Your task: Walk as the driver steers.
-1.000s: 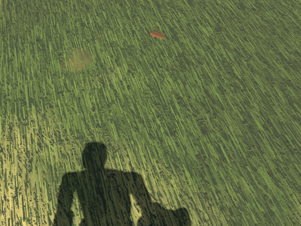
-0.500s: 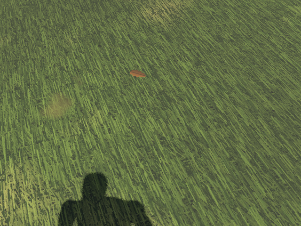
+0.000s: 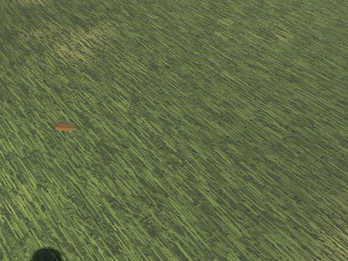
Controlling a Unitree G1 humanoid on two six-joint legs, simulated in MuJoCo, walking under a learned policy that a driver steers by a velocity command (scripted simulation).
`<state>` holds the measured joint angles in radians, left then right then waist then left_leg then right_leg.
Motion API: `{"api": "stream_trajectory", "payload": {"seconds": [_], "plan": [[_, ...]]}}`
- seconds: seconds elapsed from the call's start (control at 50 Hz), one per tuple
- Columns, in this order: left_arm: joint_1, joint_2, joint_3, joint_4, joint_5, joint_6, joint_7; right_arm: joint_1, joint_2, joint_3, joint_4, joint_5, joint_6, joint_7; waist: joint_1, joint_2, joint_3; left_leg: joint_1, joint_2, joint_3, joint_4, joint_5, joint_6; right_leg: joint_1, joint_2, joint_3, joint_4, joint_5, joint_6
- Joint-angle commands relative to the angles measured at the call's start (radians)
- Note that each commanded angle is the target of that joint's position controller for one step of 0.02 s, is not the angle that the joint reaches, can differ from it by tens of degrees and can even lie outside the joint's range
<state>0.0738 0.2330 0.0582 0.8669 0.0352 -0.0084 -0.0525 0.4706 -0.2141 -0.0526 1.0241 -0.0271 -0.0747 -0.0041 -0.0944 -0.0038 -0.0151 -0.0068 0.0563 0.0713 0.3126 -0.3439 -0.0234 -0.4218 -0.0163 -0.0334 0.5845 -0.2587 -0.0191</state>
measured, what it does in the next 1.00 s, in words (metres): walks ahead, turning left: right foot, then left foot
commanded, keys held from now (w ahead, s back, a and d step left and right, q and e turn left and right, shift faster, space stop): w+q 0.68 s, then w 0.08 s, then w+e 0.24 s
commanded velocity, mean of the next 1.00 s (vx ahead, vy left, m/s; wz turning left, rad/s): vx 0.49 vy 0.00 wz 0.33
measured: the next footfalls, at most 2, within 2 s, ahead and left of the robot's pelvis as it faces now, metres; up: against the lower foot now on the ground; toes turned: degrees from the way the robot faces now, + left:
right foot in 0.02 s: +0.10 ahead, -0.12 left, +0.00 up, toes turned -2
left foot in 0.52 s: +0.39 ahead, +0.10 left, +0.00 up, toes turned +20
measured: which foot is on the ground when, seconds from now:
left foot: down 0.00-0.04, up 0.06-0.50, down 0.52-1.00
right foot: up 0.00-0.00, down 0.02-0.54, up 0.56-1.00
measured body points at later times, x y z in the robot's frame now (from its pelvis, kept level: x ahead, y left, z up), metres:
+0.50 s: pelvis +0.24 +0.00 -0.02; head +0.27 +0.02 +0.43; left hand +0.13 +0.23 -0.17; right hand +0.47 -0.18 -0.13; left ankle +0.35 +0.09 -0.73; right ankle +0.07 -0.12 -0.73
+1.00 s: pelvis +0.49 +0.09 +0.00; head +0.52 +0.11 +0.45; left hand +0.56 +0.37 -0.12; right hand +0.57 -0.17 -0.13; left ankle +0.35 +0.09 -0.74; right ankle +0.70 +0.04 -0.70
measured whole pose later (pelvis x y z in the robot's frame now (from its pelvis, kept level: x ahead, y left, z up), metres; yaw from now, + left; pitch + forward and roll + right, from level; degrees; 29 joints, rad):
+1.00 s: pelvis +0.49 +0.09 +0.00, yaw +22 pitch +1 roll +1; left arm 0.10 0.24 0.03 0.80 0.03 -0.02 -0.04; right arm 0.40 -0.24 -0.04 0.94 -0.02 -0.08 -0.01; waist -0.05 -0.05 0.04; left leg 0.13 -0.13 -0.03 0.14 -0.28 0.12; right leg -0.63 -0.07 -0.05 0.68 -0.02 -0.03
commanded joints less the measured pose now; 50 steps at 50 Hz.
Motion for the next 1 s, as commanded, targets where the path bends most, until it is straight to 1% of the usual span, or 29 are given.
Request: {"api": "stream_trajectory", "payload": {"seconds": [0.02, 0.04, 0.06, 0.08, 0.1, 0.12, 0.14, 0.16, 0.22, 0.28, 0.32, 0.36, 0.4, 0.46, 0.48, 0.5, 0.52, 0.54, 0.56, 0.58, 0.6, 0.62, 0.64, 0.68, 0.74, 0.8, 0.86, 0.94, 1.0], "plan": [[0.159, 0.097, 0.027, 0.001, -0.003, -0.054, 0.031, -0.014, -0.165, -0.030, -0.029, 0.009, 0.000, 0.007, 0.155, 0.086, 0.007, -0.237, 0.127, -0.117, 0.184, 0.433, 0.167, 0.398, 0.054, -0.039, -0.160, 0.058, -0.042], [0.355, 0.181, 0.048, 0.031, 0.019, -0.071, 0.052, -0.060, -0.124, -0.017, -0.074, 0.019, -0.004, 0.013, 0.248, -0.063, -0.148, -0.400, 0.055, -0.048, 0.479, 0.222, 0.130, 0.649, -0.187, 0.223, -0.229, -0.137, -0.080], [0.446, 0.317, 0.074, 0.056, 0.011, -0.067, 0.062, -0.033, -0.024, 0.001, -0.113, 0.031, -0.008, 0.015, 0.237, -0.321, -0.219, -0.680, -0.084, -0.010, 0.750, -0.218, 0.105, 0.784, -0.437, 0.612, -0.355, -0.183, -0.162], [0.399, 0.253, 0.060, 0.052, 0.003, -0.063, 0.064, -0.078, -0.125, -0.029, -0.089, 0.014, 0.005, 0.007, 0.228, -0.125, -0.133, -0.704, -0.035, -0.141, 0.869, -0.175, 0.127, 0.655, -0.412, 0.574, -0.342, -0.183, -0.166], [0.284, 0.174, 0.036, 0.032, 0.003, -0.065, 0.058, -0.094, -0.104, -0.030, -0.088, 0.018, 0.004, 0.016, 0.170, -0.084, -0.024, -0.701, 0.006, -0.157, 0.865, -0.074, 0.136, 0.536, -0.355, 0.429, -0.350, -0.135, -0.140], [0.207, 0.108, 0.019, 0.019, 0.001, -0.069, 0.051, -0.086, -0.069, -0.025, -0.072, 0.020, 0.005, 0.022, 0.135, -0.080, 0.033, -0.656, 0.032, -0.142, 0.824, -0.001, 0.129, 0.433, -0.302, 0.309, -0.383, -0.041, -0.111], [0.177, 0.071, 0.008, 0.014, -0.005, -0.075, 0.051, -0.086, -0.060, -0.028, -0.064, 0.006, 0.015, 0.026, 0.114, -0.102, 0.064, -0.634, 0.042, -0.127, 0.802, 0.032, 0.120, 0.383, -0.263, 0.229, -0.406, 0.019, -0.092], [0.172, 0.051, 0.002, 0.018, -0.008, -0.081, 0.055, -0.075, -0.053, -0.028, -0.059, -0.004, 0.027, 0.033, 0.099, -0.114, 0.066, -0.615, 0.042, -0.116, 0.803, 0.063, 0.109, 0.362, -0.235, 0.164, -0.412, 0.104, -0.082], [0.246, 0.056, 0.000, 0.055, -0.017, -0.101, 0.062, -0.132, -0.037, -0.032, -0.090, -0.002, 0.045, 0.046, 0.082, -0.098, 0.066, -0.675, 0.030, -0.096, 0.814, 0.134, 0.092, 0.389, -0.236, 0.063, -0.403, 0.367, -0.096], [0.286, 0.047, -0.005, 0.075, -0.014, -0.107, 0.070, -0.237, -0.021, -0.025, -0.134, -0.006, 0.051, 0.055, 0.082, -0.089, 0.099, -0.749, 0.031, -0.075, 0.751, 0.221, 0.080, 0.394, -0.238, -0.015, -0.412, 0.442, -0.108], [0.282, 0.045, -0.008, 0.081, -0.012, -0.107, 0.071, -0.321, -0.010, -0.014, -0.172, -0.005, 0.049, 0.065, 0.084, -0.088, 0.129, -0.715, 0.023, -0.045, 0.608, 0.297, 0.081, 0.356, -0.215, -0.078, -0.419, 0.458, -0.104], [0.288, 0.065, -0.007, 0.087, -0.015, -0.112, 0.076, -0.398, -0.002, -0.001, -0.207, -0.004, 0.048, 0.073, 0.093, -0.090, 0.146, -0.634, 0.010, 0.007, 0.460, 0.338, 0.097, 0.331, -0.214, -0.123, -0.437, 0.484, -0.104], [0.314, 0.095, -0.001, 0.100, -0.016, -0.111, 0.081, -0.437, -0.017, 0.000, -0.230, -0.008, 0.050, 0.077, 0.096, -0.075, 0.149, -0.587, -0.010, 0.046, 0.378, 0.309, 0.125, 0.384, -0.235, -0.148, -0.416, 0.585, -0.101], [0.324, 0.141, 0.010, 0.106, -0.012, -0.097, 0.091, -0.373, -0.056, -0.012, -0.224, -0.009, 0.051, 0.066, 0.059, -0.093, 0.071, -0.467, -0.092, 0.104, 0.342, 0.194, 0.186, 0.502, -0.248, -0.199, -0.218, 1.015, -0.084], [0.323, 0.155, 0.015, 0.104, -0.008, -0.085, 0.093, -0.300, -0.075, -0.020, -0.206, -0.009, 0.050, 0.062, 0.028, -0.098, 0.021, -0.387, -0.125, 0.110, 0.330, 0.142, 0.209, 0.516, -0.251, -0.207, -0.083, 1.091, -0.086], [0.324, 0.168, 0.018, 0.099, -0.008, -0.073, 0.092, -0.199, -0.102, -0.034, -0.179, -0.011, 0.045, 0.057, -0.013, -0.092, -0.041, -0.252, -0.153, 0.098, 0.282, 0.125, 0.236, 0.481, -0.251, -0.206, 0.096, 1.040, -0.082], [0.317, 0.171, 0.019, 0.084, -0.009, -0.067, 0.084, -0.070, -0.153, -0.057, -0.140, -0.020, 0.040, 0.045, -0.076, -0.036, -0.111, -0.040, -0.129, 0.018, 0.203, 0.104, 0.273, 0.338, -0.224, -0.218, 0.356, 0.821, -0.057], [0.356, 0.057, -0.002, 0.030, -0.022, -0.067, 0.068, -0.060, -0.265, -0.086, -0.147, -0.024, 0.042, 0.029, -0.019, 0.186, -0.192, 0.224, 0.169, -0.426, 0.159, 0.034, 0.387, -0.031, -0.083, -0.218, 0.744, 0.021, -0.007], [0.280, 0.112, 0.011, -0.033, -0.025, -0.078, 0.058, -0.064, -0.301, -0.091, -0.165, 0.009, 0.055, 0.032, -0.018, 0.180, -0.276, 0.296, 0.286, -0.850, -0.016, 0.036, 0.480, -0.230, 0.058, 0.003, 0.932, -0.260, 0.009], [0.179, 0.122, 0.011, -0.062, -0.023, -0.091, 0.052, -0.107, -0.275, -0.084, -0.159, 0.017, 0.060, 0.022, -0.008, 0.074, -0.139, 0.214, 0.266, -0.703, -0.048, 0.052, 0.440, -0.329, -0.017, 0.075, 0.904, -0.153, -0.005], [0.178, 0.111, 0.004, -0.062, -0.026, -0.102, 0.051, -0.151, -0.222, -0.071, -0.159, 0.021, 0.055, 0.015, 0.027, 0.010, -0.038, 0.076, 0.238, -0.593, -0.062, 0.135, 0.401, -0.306, -0.058, 0.069, 0.810, -0.076, -0.009], [0.193, 0.105, 0.005, -0.048, -0.019, -0.101, 0.054, -0.196, -0.185, -0.061, -0.165, 0.017, 0.048, 0.010, 0.073, -0.036, 0.018, -0.033, 0.182, -0.505, -0.072, 0.245, 0.355, -0.247, -0.088, 0.072, 0.721, -0.051, -0.006], [0.210, 0.102, 0.005, -0.048, 0.000, -0.083, 0.054, -0.224, -0.159, -0.051, -0.169, 0.024, 0.040, 0.003, 0.108, -0.034, 0.029, -0.108, 0.134, -0.437, -0.079, 0.336, 0.335, -0.184, -0.102, 0.078, 0.667, -0.049, 0.008], [0.232, 0.089, 0.003, -0.047, 0.018, -0.046, 0.048, -0.219, -0.154, -0.044, -0.172, 0.029, 0.019, 0.004, 0.131, -0.018, 0.010, -0.163, 0.091, -0.369, -0.085, 0.450, 0.328, -0.124, -0.106, 0.068, 0.602, -0.050, 0.036], [0.170, 0.076, 0.000, -0.071, 0.015, -0.023, 0.038, -0.162, -0.174, -0.045, -0.159, 0.028, 0.004, 0.008, 0.117, 0.008, 0.030, -0.179, 0.061, -0.312, -0.123, 0.460, 0.303, -0.165, -0.112, 0.035, 0.479, 0.044, 0.061], [0.065, 0.080, -0.001, -0.099, 0.008, -0.019, 0.033, -0.084, -0.157, -0.036, -0.137, 0.027, -0.001, 0.009, 0.069, 0.038, 0.059, -0.094, 0.058, -0.289, -0.155, 0.474, 0.249, -0.253, -0.119, 0.019, 0.338, 0.174, 0.060], [-0.009, 0.083, -0.002, -0.120, -0.004, -0.020, 0.027, -0.041, -0.155, -0.028, -0.126, 0.024, -0.007, 0.009, 0.035, 0.052, 0.061, 0.007, 0.064, -0.242, -0.158, 0.537, 0.202, -0.293, -0.107, 0.005, 0.239, 0.257, 0.036], [-0.103, 0.075, -0.012, -0.152, -0.011, -0.026, 0.016, -0.002, -0.144, -0.015, -0.105, 0.007, -0.013, -0.002, 0.007, 0.057, 0.101, 0.100, 0.092, -0.181, -0.170, 0.606, 0.191, -0.308, -0.067, -0.020, 0.125, 0.270, -0.005], [-0.128, 0.073, -0.017, -0.172, -0.014, -0.033, 0.007, 0.002, -0.149, -0.009, -0.088, -0.005, -0.015, -0.015, 0.016, 0.058, 0.123, 0.155, 0.127, -0.130, -0.150, 0.731, 0.185, -0.262, -0.019, -0.035, 0.036, 0.211, -0.048]]}}
Keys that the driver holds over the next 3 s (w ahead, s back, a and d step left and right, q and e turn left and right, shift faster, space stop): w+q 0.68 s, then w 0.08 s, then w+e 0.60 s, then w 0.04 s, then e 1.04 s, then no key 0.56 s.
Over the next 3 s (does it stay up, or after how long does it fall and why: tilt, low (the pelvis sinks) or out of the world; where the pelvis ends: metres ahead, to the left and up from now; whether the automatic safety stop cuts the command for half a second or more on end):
stays up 0.86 0.19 0.00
